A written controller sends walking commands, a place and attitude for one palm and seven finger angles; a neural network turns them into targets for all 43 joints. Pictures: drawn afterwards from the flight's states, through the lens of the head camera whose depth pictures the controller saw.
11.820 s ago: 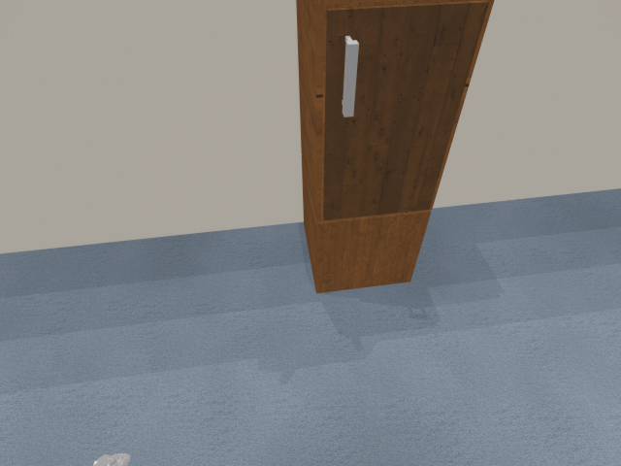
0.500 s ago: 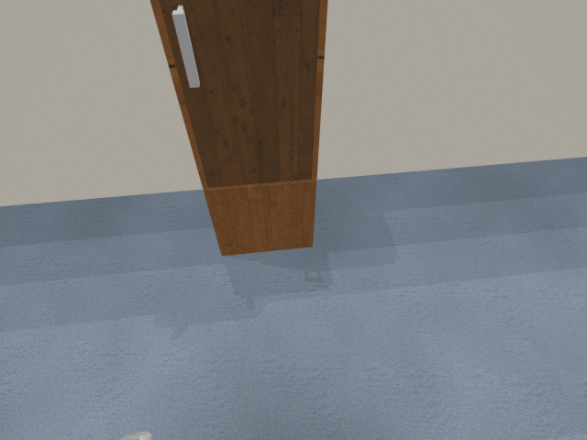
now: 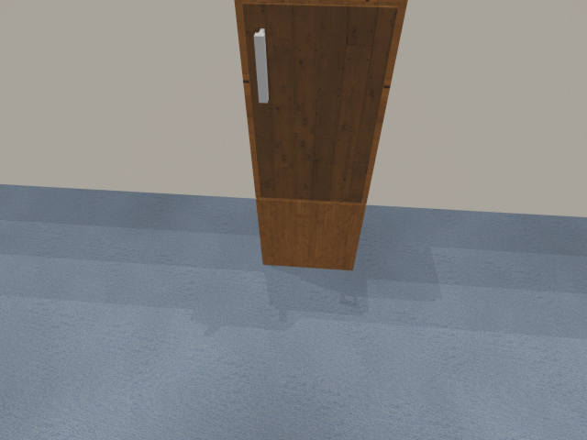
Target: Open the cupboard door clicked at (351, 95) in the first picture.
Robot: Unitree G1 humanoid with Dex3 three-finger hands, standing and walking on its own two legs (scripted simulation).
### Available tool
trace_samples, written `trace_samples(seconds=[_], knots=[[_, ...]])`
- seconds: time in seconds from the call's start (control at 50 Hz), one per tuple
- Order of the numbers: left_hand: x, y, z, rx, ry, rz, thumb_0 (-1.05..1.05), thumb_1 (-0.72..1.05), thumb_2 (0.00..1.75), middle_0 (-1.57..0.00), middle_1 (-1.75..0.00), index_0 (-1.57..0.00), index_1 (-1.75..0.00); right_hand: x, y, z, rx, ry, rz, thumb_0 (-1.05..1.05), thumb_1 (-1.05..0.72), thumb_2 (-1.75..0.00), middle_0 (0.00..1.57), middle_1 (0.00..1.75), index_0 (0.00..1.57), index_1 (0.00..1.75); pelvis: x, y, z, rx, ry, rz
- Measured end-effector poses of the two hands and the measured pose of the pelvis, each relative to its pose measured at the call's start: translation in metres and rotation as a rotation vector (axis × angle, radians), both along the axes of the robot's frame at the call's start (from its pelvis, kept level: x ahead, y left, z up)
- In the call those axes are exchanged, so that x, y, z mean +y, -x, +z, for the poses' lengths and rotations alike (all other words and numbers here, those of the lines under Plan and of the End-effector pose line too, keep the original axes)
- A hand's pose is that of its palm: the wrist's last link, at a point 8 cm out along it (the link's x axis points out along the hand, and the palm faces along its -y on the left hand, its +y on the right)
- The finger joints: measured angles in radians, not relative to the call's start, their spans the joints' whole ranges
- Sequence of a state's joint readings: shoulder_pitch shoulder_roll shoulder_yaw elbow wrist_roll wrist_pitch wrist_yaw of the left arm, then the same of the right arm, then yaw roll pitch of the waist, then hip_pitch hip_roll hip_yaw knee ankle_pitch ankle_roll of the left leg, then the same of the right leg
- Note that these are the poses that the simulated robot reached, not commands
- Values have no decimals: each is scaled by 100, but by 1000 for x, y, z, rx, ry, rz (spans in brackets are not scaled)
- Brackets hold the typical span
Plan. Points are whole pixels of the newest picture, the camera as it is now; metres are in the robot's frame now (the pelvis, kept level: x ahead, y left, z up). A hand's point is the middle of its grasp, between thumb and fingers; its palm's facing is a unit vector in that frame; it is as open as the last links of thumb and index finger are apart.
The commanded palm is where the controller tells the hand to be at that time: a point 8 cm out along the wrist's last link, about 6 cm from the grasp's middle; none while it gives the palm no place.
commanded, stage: take the last steps up to it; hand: left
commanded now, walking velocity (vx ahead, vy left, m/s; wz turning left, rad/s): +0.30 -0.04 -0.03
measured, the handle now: (262, 66) +0.90 +0.18 +0.11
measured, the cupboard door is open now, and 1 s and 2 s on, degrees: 0 0 0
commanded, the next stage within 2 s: come to a stop and stand still in 0.84 s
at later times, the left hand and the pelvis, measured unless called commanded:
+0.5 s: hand (200, 394) +0.23 +0.20 -0.18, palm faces -0.05 -0.98 -0.18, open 7.4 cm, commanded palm none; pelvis +0.14 +0.02 -0.01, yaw -3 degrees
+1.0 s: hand (242, 343) +0.33 +0.14 -0.20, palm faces +0.07 -0.99 -0.15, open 7.3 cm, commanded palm none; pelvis +0.32 -0.02 -0.02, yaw -1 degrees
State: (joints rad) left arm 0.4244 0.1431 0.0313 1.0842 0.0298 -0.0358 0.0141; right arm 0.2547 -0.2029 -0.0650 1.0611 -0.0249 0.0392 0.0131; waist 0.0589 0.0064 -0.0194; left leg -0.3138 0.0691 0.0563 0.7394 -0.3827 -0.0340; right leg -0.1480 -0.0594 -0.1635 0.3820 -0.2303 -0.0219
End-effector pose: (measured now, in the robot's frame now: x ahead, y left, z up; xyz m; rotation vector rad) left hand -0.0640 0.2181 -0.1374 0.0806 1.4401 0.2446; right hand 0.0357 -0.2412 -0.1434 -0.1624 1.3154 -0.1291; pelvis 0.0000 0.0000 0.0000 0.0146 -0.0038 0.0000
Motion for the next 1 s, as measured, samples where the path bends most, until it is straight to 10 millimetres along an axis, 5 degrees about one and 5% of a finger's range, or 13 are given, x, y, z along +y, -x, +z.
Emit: trace_samples(seconds=[0.1,0.18,0.4,0.52,0.6,0.68,0.82,1.0], knots=[[12,31,-21,133,71,50,1,91,90,-20,-30,-20,-30,34,-44,2,-111,23,28,0,-91,-90,19,30,20,30,24,-16,-12,-9,30,-5],[24,8,-23,173,100,-6,1,91,90,-20,-30,-19,-30,46,-51,11,-169,49,-41,-1,-95,-90,20,30,21,30,37,-34,-8,-29,30,-32],[46,-187,-15,-125,39,-114,1,91,90,-19,-30,-19,-30,65,8,4,140,8,-141,-1,-93,-90,19,30,21,30,33,-97,-4,-25,21,-35],[21,-305,-12,-216,13,-227,1,91,90,-19,-30,-19,-30,68,22,-5,301,-54,-232,0,-91,-90,20,30,21,30,10,-146,-14,-13,13,-52],[-7,-375,-19,-314,-11,-275,1,91,90,-19,-30,-19,-30,53,9,-19,390,-91,-268,0,-91,-90,20,30,21,30,-16,-187,-32,-12,4,-57],[-27,-397,-17,-333,-8,-244,0,91,90,-19,-30,-19,-30,21,-47,-26,342,-76,-249,0,-91,-90,20,30,21,30,-31,-214,-30,-30,16,-51],[-28,-395,-7,-240,-28,-172,-2,95,90,-20,-30,-20,-30,-25,-200,-14,55,-6,-148,0,-91,-90,19,30,20,29,-39,-260,-11,-12,34,-32],[-23,-386,-30,-111,46,-65,0,92,90,-20,-30,-20,-30,-16,-347,0,-142,37,-13,0,-93,-90,19,30,20,29,-23,-324,-16,-16,63,-16]])
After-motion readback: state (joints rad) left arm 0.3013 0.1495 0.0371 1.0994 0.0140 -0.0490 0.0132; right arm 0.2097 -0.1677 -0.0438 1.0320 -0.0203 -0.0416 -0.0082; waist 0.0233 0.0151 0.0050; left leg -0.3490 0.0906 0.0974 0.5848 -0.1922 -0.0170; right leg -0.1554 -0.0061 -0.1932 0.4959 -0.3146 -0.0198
